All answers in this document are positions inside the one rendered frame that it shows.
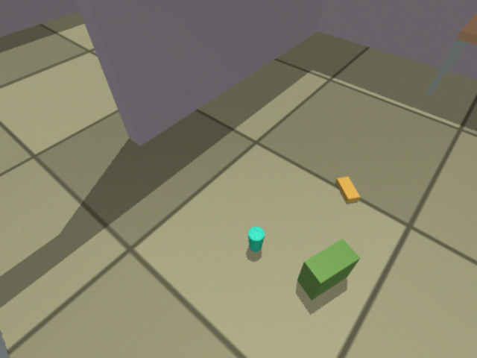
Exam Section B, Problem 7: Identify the chair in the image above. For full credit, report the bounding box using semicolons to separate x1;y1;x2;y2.
426;13;477;96

